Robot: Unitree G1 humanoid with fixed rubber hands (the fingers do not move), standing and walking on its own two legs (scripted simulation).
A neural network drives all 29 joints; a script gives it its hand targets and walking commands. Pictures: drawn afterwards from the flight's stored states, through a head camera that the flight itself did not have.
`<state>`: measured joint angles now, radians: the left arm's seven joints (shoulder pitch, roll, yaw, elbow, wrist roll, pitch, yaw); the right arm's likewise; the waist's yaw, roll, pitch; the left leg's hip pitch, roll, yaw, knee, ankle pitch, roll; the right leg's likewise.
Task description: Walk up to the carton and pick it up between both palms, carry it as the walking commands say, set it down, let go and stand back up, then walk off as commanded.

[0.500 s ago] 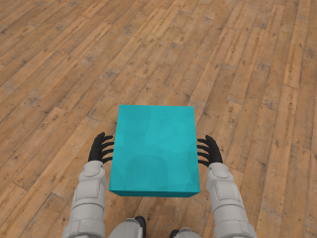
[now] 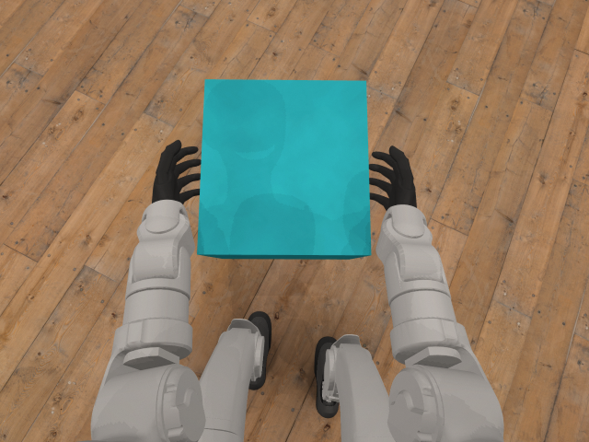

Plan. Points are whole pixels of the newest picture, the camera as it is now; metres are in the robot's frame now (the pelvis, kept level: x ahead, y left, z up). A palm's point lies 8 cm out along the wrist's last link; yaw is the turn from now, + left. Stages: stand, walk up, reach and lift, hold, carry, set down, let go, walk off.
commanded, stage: set down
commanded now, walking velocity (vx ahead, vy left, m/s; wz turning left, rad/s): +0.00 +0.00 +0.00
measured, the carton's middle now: (285, 180) +0.47 +0.06 -0.15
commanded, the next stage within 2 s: none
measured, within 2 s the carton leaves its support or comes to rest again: neither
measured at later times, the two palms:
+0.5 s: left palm (196, 198) +0.43 +0.20 -0.15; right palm (386, 204) +0.45 -0.11 -0.15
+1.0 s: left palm (203, 200) +0.45 +0.21 -0.24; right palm (366, 207) +0.47 -0.10 -0.24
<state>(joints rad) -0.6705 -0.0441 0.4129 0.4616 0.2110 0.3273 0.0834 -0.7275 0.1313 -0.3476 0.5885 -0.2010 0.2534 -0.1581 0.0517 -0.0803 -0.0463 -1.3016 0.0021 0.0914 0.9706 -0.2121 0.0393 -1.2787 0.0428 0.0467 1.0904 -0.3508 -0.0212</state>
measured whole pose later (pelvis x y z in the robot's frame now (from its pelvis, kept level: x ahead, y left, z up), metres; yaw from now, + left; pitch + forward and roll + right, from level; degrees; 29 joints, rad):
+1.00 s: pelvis -0.02 +0.00 -0.14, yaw +2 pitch +47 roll +2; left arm -1.00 0.05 0.41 0.50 0.20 0.39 0.09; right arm -1.01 0.07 -0.36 0.53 -0.15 0.35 -0.26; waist 0.02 -0.08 -0.07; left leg -1.99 0.01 0.09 1.49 -0.32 0.05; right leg -1.95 0.04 0.03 1.61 -0.48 -0.01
